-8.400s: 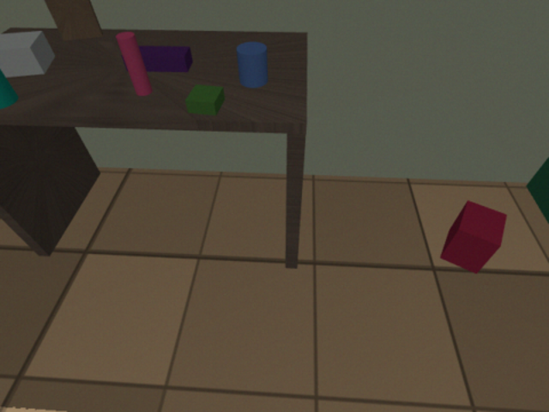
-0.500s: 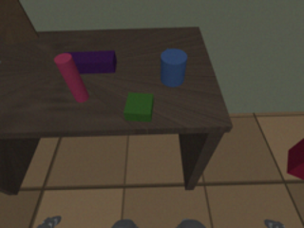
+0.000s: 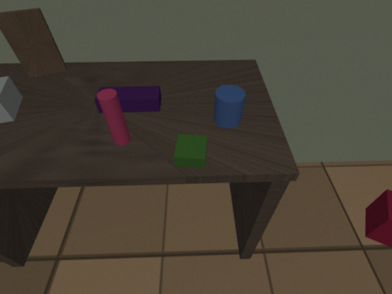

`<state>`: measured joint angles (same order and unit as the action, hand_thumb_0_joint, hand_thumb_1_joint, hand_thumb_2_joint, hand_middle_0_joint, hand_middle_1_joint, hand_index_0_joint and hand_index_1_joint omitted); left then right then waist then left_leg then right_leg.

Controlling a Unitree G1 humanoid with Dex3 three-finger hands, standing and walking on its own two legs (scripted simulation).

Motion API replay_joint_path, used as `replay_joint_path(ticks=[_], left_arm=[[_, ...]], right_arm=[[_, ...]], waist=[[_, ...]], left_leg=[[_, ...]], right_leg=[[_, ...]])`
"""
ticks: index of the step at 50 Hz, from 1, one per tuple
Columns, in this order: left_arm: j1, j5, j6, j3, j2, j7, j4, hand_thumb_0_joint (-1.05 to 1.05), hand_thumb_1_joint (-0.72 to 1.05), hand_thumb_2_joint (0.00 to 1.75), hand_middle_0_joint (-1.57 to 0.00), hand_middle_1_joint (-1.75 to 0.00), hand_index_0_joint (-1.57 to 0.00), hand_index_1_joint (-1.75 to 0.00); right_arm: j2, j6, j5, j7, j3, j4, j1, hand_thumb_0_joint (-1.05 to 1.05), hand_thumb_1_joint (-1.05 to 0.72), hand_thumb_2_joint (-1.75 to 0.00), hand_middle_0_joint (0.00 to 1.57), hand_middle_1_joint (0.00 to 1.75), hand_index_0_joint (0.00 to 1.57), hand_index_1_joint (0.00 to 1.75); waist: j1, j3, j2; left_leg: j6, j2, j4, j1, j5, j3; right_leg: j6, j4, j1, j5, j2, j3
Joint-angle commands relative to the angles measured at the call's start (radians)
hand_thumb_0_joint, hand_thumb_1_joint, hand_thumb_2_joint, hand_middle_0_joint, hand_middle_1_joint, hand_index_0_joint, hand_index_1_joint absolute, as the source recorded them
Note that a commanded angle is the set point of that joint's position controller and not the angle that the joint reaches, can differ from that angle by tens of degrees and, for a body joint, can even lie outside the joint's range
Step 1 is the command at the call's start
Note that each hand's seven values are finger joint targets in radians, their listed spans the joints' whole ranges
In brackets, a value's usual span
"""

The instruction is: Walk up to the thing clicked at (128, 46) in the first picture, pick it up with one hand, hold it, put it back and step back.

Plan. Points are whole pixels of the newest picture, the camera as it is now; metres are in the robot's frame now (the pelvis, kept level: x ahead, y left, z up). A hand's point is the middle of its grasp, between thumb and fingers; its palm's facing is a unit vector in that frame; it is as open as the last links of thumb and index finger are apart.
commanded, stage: walk up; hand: left
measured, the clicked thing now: (115, 119) +0.51 +0.25 +0.06
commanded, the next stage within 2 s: stand in 0.90 s
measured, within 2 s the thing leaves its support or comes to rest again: neither
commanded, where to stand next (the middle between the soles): +0.08 +0.01 m, yaw +3 degrees
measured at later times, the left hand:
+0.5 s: hand out of the picture +0.08 +0.25 -0.15, palm faces +0.01 -0.94 -0.34, open 7.3 cm
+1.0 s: hand out of the picture +0.11 +0.25 -0.15, palm faces -0.02 -0.94 -0.34, open 7.3 cm
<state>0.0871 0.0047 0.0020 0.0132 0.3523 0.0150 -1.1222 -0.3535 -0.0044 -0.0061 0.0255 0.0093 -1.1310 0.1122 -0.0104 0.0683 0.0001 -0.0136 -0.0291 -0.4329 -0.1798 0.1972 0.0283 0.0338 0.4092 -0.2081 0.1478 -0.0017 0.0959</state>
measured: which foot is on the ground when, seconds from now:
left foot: down 0.00-1.00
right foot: down 0.00-1.00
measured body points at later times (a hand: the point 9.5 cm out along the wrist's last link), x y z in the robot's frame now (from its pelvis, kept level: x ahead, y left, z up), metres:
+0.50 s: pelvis +0.01 +0.00 +0.00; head +0.02 +0.00 +0.45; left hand +0.08 +0.30 -0.13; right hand +0.12 -0.30 -0.13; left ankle +0.03 +0.13 -0.74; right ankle +0.05 -0.14 -0.74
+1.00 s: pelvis +0.02 +0.00 +0.01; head +0.03 -0.01 +0.45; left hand +0.11 +0.30 -0.12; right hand +0.10 -0.31 -0.13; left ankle +0.03 +0.13 -0.74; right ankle +0.05 -0.14 -0.74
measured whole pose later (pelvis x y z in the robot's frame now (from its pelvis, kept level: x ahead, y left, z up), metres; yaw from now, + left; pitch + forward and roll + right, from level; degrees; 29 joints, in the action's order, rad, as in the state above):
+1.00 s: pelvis +0.02 +0.00 +0.01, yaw +0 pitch -2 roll +0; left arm 0.08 -0.01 0.00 0.01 0.34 0.01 -1.13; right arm -0.35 0.00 -0.01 0.02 0.02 -1.14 0.10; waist 0.01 0.06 0.00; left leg -0.02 -0.03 -0.35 -0.12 0.18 0.02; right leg 0.03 0.35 -0.17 0.15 -0.01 0.09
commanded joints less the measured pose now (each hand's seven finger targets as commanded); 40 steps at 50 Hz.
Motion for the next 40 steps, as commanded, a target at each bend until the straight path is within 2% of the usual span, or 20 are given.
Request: replay_joint_path(ticks=[1, 4, 7, 10, 14, 16, 22, 24, 30, 40], left_arm=[[-0.051, -0.002, 0.026, 0.04, 0.208, -0.013, 0.04, 0.0, 0.9, 0.9, -0.2, -0.3, -0.2, -0.3], [-0.042, -0.001, 0.025, 0.037, 0.202, -0.014, 0.032, 0.0, 0.9, 0.9, -0.2, -0.3, -0.2, -0.3], [-0.038, -0.004, 0.028, 0.034, 0.205, -0.016, 0.029, 0.0, 0.9, 0.9, -0.2, -0.3, -0.2, -0.3], [-0.041, -0.004, 0.027, 0.032, 0.207, -0.018, 0.022, 0.0, 0.9, 0.9, -0.2, -0.3, -0.2, -0.3], [-0.046, -0.005, 0.026, 0.032, 0.206, -0.019, 0.021, 0.0, 0.9, 0.9, -0.2, -0.3, -0.2, -0.3], [-0.041, -0.007, 0.024, 0.031, 0.204, -0.019, 0.015, 0.0, 0.9, 0.9, -0.2, -0.3, -0.2, -0.3], [-0.054, -0.012, 0.028, 0.036, 0.21, -0.02, 0.027, 0.0, 0.9, 0.9, -0.2, -0.3, -0.2, -0.3], [-0.044, -0.012, 0.027, 0.035, 0.207, -0.02, 0.026, 0.0, 0.9, 0.9, -0.2, -0.3, -0.2, -0.3], [-0.046, -0.014, 0.028, 0.039, 0.212, -0.021, 0.034, 0.0, 0.9, 0.9, -0.2, -0.3, -0.2, -0.3], [-0.046, -0.01, 0.024, 0.039, 0.204, -0.022, 0.044, 0.0, 0.9, 0.9, -0.2, -0.3, -0.2, -0.3]], right_arm=[[-0.227, -0.024, -0.001, -0.017, 0.046, 0.064, -0.092, 0.0, -0.9, -0.9, 0.2, 0.3, 0.2, 0.3], [-0.224, -0.024, -0.001, -0.018, 0.049, 0.061, -0.096, 0.0, -0.9, -0.9, 0.2, 0.3, 0.2, 0.3], [-0.218, -0.023, 0.002, -0.02, 0.05, 0.063, -0.102, 0.0, -0.9, -0.9, 0.2, 0.3, 0.2, 0.3], [-0.218, -0.021, 0.004, -0.02, 0.054, 0.065, -0.103, 0.0, -0.9, -0.9, 0.2, 0.3, 0.2, 0.3], [-0.215, -0.016, 0.006, -0.019, 0.055, 0.064, -0.099, 0.0, -0.9, -0.9, 0.2, 0.3, 0.2, 0.3], [-0.216, -0.014, 0.007, -0.019, 0.057, 0.065, -0.111, 0.0, -0.9, -0.9, 0.2, 0.3, 0.2, 0.3], [-0.215, -0.011, 0.006, -0.017, 0.056, 0.062, -0.1, 0.0, -0.9, -0.9, 0.2, 0.3, 0.2, 0.3], [-0.212, -0.01, 0.005, -0.016, 0.055, 0.065, -0.108, 0.0, -0.9, -0.9, 0.2, 0.3, 0.2, 0.3], [-0.209, -0.008, 0.005, -0.015, 0.056, 0.066, -0.097, 0.0, -0.9, -0.9, 0.2, 0.3, 0.2, 0.3], [-0.219, -0.01, 0.005, -0.018, 0.058, 0.063, -0.089, 0.0, -0.9, -0.9, 0.2, 0.3, 0.2, 0.3]], waist=[[-0.004, -0.053, 0.023], [-0.004, -0.076, 0.035], [0.0, -0.101, 0.018], [0.004, -0.105, 0.014], [0.008, -0.095, 0.003], [0.008, -0.078, 0.013], [0.016, -0.089, -0.008], [0.008, -0.08, -0.003], [0.012, -0.082, -0.022], [0.011, -0.105, 0.005]], left_leg=[[0.044, -0.112, 0.169, -0.008, 0.148, -0.144], [0.042, -0.119, 0.176, 0.022, 0.094, -0.137], [0.043, -0.116, 0.156, 0.06, -0.006, -0.112], [0.04, -0.111, 0.149, 0.083, -0.044, -0.101], [0.04, -0.107, 0.154, 0.08, -0.02, -0.099], [0.04, -0.11, 0.163, 0.076, 0.016, -0.102], [0.037, -0.101, 0.152, 0.084, 0.017, -0.095], [0.038, -0.099, 0.157, 0.074, 0.03, -0.099], [0.037, -0.094, 0.139, 0.092, 0.011, -0.093], [0.038, -0.101, 0.142, 0.086, -0.049, -0.097]], right_leg=[[-0.055, -0.107, 0.009, 0.067, -0.077, 0.07], [-0.052, -0.098, 0.028, 0.022, -0.077, 0.058], [-0.047, -0.104, 0.043, -0.065, -0.086, 0.05], [-0.044, -0.102, 0.04, -0.108, -0.095, 0.053], [-0.043, -0.111, 0.033, -0.085, -0.098, 0.059], [-0.043, -0.113, 0.017, -0.043, -0.09, 0.051], [-0.049, -0.13, 0.015, -0.039, -0.1, 0.066], [-0.045, -0.129, 0.011, -0.041, -0.096, 0.063], [-0.05, -0.141, 0.002, -0.003, -0.096, 0.07], [-0.048, -0.102, 0.046, -0.106, -0.091, 0.049]])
